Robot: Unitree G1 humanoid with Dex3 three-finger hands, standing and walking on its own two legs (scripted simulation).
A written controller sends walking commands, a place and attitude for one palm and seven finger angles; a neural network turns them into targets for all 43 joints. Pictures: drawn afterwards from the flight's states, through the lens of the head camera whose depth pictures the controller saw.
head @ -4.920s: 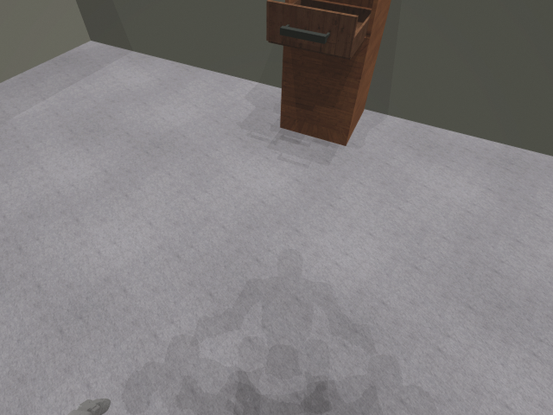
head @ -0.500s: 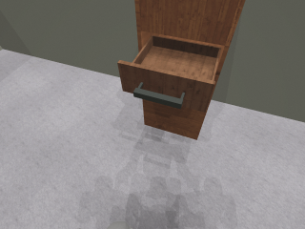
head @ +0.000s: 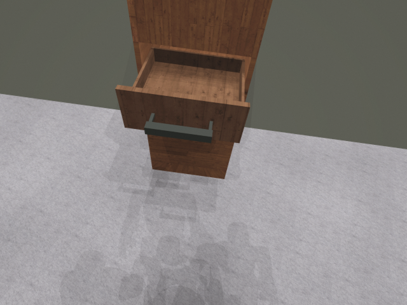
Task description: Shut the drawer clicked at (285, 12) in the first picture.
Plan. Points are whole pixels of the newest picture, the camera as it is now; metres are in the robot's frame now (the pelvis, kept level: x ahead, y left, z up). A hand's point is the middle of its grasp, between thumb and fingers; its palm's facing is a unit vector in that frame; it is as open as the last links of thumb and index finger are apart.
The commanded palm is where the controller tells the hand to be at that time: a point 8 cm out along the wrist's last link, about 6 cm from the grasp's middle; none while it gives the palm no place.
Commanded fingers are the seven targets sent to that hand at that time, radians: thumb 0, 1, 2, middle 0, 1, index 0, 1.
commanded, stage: take the last steps up to it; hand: left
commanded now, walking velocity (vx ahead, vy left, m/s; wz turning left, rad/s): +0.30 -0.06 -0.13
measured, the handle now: (180, 126) +0.60 +0.09 -0.07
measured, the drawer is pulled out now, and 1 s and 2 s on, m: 0.26 0.26 0.26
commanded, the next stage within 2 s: come to a stop and stand still in 0.86 s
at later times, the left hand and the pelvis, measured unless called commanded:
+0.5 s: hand out of the picture +0.04 +0.13 -0.18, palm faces +0.01 -0.98 -0.19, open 7.3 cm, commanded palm none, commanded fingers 0.00 0.90 0.90 -0.20 -0.30 -0.20 -0.30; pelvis +0.08 -0.04 -0.01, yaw -2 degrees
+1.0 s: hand (149, 237) +0.30 +0.14 -0.17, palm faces -0.03 -0.97 -0.23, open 7.3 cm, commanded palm none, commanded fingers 0.00 0.90 0.90 -0.20 -0.30 -0.20 -0.30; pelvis +0.23 -0.05 -0.01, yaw -3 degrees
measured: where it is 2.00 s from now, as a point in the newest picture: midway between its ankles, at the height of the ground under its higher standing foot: (200, 296)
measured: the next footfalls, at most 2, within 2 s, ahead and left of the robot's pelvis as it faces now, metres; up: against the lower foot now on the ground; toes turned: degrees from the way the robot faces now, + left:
right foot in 0.14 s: +0.01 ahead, -0.14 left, +0.00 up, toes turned -8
left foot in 0.58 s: +0.25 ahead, +0.08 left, +0.00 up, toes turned +6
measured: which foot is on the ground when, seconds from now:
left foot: down 0.00-0.14, up 0.16-0.56, down 0.58-1.00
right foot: up 0.00-0.12, down 0.14-0.60, up 0.62-1.00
